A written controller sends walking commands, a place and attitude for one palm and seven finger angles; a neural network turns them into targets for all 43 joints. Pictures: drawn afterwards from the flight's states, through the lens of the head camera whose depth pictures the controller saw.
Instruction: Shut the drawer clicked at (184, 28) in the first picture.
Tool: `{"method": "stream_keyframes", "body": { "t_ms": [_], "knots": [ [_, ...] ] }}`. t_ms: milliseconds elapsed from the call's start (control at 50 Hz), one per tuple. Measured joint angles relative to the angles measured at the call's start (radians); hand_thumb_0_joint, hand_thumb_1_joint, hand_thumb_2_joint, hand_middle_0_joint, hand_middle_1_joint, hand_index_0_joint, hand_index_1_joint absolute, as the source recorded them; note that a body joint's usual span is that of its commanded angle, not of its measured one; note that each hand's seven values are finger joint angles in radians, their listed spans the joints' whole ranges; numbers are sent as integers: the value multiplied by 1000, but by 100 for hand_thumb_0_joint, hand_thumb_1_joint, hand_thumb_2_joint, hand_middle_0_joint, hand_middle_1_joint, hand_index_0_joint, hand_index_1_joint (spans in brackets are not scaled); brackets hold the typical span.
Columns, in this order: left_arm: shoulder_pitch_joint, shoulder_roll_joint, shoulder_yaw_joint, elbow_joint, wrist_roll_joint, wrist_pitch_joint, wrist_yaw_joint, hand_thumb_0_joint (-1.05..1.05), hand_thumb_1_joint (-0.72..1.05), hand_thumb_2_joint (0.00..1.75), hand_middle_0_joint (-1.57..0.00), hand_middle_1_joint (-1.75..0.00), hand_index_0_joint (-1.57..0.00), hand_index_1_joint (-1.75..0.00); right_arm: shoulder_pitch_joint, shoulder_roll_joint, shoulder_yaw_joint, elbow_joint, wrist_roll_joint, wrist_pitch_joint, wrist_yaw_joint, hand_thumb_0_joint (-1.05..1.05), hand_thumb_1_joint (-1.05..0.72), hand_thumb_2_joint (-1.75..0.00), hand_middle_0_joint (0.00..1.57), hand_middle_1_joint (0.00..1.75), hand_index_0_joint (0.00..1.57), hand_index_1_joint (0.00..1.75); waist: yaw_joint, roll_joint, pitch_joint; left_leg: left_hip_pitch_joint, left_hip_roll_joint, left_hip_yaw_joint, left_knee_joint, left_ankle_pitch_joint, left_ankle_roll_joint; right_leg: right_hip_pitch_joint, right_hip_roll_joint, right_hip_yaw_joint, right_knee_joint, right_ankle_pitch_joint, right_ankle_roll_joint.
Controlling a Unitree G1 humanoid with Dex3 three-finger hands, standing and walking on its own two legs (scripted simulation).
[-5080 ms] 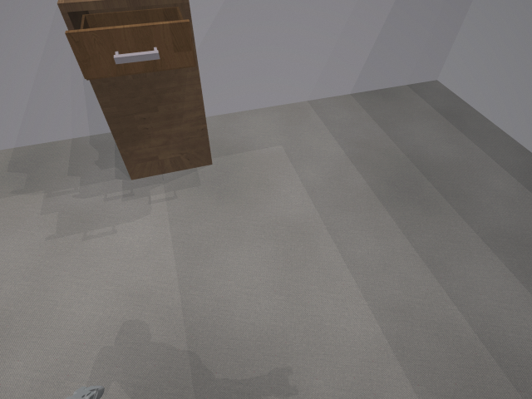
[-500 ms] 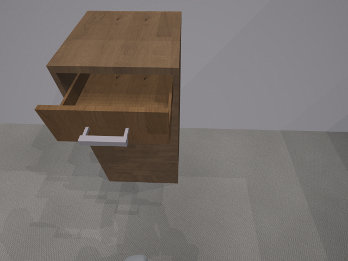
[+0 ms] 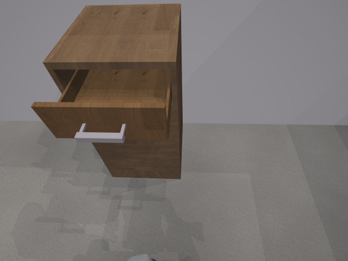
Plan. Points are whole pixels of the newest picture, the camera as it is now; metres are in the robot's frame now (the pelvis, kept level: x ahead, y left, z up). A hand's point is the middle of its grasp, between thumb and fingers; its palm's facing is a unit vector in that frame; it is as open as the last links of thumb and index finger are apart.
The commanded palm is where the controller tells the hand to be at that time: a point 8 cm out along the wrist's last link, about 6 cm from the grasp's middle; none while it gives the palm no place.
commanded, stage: come to a stop and stand still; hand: left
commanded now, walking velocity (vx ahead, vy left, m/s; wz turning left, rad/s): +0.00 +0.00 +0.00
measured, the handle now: (101, 132) +0.46 +0.26 -0.02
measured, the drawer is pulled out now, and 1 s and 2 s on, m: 0.17 0.17 0.17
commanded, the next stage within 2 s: look again from close up in 0.64 s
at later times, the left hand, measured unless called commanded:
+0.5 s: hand out of the picture -0.04 +0.16 -0.16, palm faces +0.06 -0.98 -0.19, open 7.3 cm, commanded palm none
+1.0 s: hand out of the picture -0.05 +0.18 -0.16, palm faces +0.04 -0.98 -0.20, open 7.4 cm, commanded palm none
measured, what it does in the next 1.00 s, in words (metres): steps on the spot: left foot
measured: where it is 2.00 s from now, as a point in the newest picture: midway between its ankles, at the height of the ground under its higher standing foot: outside the picture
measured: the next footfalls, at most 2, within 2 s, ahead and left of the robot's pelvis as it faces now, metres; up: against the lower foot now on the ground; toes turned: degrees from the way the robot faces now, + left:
left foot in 0.26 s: -0.02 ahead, +0.12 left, +0.00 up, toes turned +3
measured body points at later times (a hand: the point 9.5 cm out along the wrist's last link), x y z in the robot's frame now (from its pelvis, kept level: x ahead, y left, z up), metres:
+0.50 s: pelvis -0.05 -0.02 +0.02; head -0.04 -0.01 +0.47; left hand -0.04 +0.21 -0.15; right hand -0.06 -0.23 -0.15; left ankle -0.06 +0.11 -0.73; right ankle -0.01 -0.10 -0.73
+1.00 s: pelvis -0.04 +0.01 +0.01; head -0.04 +0.00 +0.46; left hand -0.05 +0.23 -0.15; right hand -0.05 -0.19 -0.16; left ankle -0.06 +0.11 -0.73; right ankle -0.01 -0.10 -0.73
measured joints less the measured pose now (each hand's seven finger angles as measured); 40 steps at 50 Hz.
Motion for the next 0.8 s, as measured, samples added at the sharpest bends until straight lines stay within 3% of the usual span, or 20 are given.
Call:
{"method": "stream_keyframes", "body": {
  "t_ms": [60, 140, 200, 280, 400, 740, 800],
  "knots": [
    [11, -15, -10, 2, 4, -4, -1, 1, 91, 90, -20, -30, -20, -29, 28, -16, -6, 21, -1, 27, 0, 0, -91, -89, 20, 30, 20, 30, -5, 6, -20, -31, -27, -47, 144, -171, 12, 8, 3, -12, -19, 11, -27],
    [13, -35, -20, 12, 3, -7, -4, 1, 91, 90, -20, -30, -20, -29, 64, -25, -8, 50, 1, 26, -1, 0, -91, -90, 20, 30, 20, 30, -12, -2, -37, -11, -41, -56, 257, -201, 12, 17, 13, -16, -70, 51, -42],
    [3, -41, -20, 19, 3, -12, 0, 1, 92, 90, -20, -30, -20, -30, 94, -22, -1, 70, 2, 19, -6, 0, -91, -90, 20, 30, 20, 30, -15, -9, -45, 60, -37, -49, 176, -196, 8, 8, 28, -28, -87, 70, -47],
    [-17, -31, -20, 41, -11, -17, -2, 1, 93, 90, -20, -30, -20, -30, 128, -8, 16, 106, -1, -3, -16, 0, -91, -90, 20, 30, 20, 30, -21, -13, -46, 175, -23, -61, -52, -99, 5, -14, 51, -58, -82, 78, -47],
    [-23, -14, -23, 82, -19, -13, -6, 1, 93, 90, -20, -30, -20, -29, 163, 35, 45, 151, -5, -20, -15, 0, -91, -90, 20, 30, 20, 30, -1, -58, -44, 208, -36, -48, -132, -36, 2, 25, 43, -45, -174, 146, -41],
    [87, -63, -33, 127, -13, -19, -5, 1, 91, 90, -20, -30, -20, -29, 224, 67, 53, 144, -6, -31, -15, 0, -91, -90, 20, 30, 20, 30, -3, -46, -75, 196, -51, -29, -161, -11, 18, 3, 31, -26, -195, 172, -30],
    [99, -79, -49, 117, -6, -44, 9, 1, 91, 90, -20, -30, -20, -29, 225, 50, 54, 113, -6, -30, -4, 0, -91, -90, 20, 30, 20, 30, -8, -22, -68, 142, -40, -33, -69, -54, 21, -24, 38, -31, -159, 160, -27]
  ]
}}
